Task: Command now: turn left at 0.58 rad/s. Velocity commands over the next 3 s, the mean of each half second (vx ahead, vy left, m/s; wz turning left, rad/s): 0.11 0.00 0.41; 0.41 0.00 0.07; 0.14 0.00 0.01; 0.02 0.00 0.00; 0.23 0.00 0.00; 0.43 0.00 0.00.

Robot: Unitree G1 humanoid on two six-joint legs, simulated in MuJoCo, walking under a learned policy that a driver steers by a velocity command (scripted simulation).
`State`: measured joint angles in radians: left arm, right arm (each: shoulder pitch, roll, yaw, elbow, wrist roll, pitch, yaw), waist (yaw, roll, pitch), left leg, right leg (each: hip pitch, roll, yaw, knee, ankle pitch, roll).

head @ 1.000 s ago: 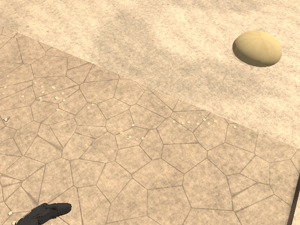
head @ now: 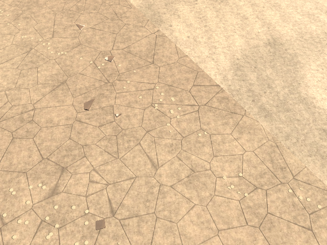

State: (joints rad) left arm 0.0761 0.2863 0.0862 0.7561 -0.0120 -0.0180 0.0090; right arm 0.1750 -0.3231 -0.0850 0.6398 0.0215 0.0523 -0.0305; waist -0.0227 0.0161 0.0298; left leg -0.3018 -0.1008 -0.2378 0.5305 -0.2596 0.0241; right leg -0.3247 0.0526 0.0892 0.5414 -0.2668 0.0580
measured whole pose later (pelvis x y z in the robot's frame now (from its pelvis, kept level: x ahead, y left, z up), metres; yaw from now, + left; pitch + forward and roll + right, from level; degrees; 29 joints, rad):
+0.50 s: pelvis +0.02 +0.03 +0.00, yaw +11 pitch +1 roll -1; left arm 0.23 0.31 0.07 0.81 -0.02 -0.03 -0.02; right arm 0.28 -0.26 -0.04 0.65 0.00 -0.01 0.01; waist 0.02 -0.03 -0.01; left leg -0.20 -0.02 -0.01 0.51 -0.33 0.04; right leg -0.37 -0.06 -0.02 0.88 -0.47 -0.01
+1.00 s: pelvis +0.25 +0.03 -0.01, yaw +12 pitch +2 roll +0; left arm 0.10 0.29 0.04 0.76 0.00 -0.09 -0.04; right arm 0.38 -0.30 -0.05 0.78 0.03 -0.06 -0.01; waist -0.03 0.02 0.06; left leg -0.28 0.00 -0.08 1.15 -0.46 0.01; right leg -0.42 0.03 -0.06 0.54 -0.16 -0.06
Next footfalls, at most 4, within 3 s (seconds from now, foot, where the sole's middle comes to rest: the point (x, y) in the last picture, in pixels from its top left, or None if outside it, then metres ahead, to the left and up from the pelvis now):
0.02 right None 0.05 -0.13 -0.77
0.42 left None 0.00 0.13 -0.77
0.90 right None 0.39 -0.03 -0.77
1.34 left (111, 243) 0.46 0.22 -0.77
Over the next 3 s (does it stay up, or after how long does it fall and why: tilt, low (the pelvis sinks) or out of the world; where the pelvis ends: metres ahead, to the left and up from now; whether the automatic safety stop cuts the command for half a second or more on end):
stays up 0.74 0.12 0.00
